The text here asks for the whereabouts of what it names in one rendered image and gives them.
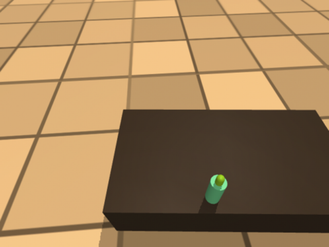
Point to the bottle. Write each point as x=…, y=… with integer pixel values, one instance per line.
x=216, y=188

